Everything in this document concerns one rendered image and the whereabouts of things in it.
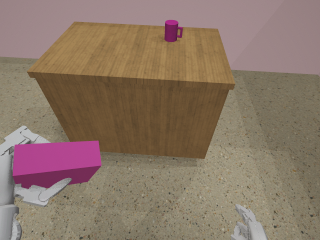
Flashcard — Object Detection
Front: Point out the sponge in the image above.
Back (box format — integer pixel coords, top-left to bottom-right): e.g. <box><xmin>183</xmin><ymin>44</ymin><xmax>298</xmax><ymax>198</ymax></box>
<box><xmin>12</xmin><ymin>140</ymin><xmax>102</xmax><ymax>189</ymax></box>

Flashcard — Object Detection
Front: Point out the robot right hand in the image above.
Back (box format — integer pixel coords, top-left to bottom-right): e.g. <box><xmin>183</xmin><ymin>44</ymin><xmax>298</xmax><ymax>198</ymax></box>
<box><xmin>231</xmin><ymin>204</ymin><xmax>268</xmax><ymax>240</ymax></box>

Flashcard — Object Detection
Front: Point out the left robot forearm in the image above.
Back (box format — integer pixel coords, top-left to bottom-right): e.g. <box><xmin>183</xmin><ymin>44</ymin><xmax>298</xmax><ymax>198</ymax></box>
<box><xmin>0</xmin><ymin>204</ymin><xmax>22</xmax><ymax>240</ymax></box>

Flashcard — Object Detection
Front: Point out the robot left hand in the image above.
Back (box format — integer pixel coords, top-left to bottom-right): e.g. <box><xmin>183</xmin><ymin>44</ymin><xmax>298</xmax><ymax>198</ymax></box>
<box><xmin>0</xmin><ymin>125</ymin><xmax>72</xmax><ymax>208</ymax></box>

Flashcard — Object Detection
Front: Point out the table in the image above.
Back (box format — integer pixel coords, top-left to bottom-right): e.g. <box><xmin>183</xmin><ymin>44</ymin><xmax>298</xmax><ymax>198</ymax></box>
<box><xmin>27</xmin><ymin>21</ymin><xmax>235</xmax><ymax>159</ymax></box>

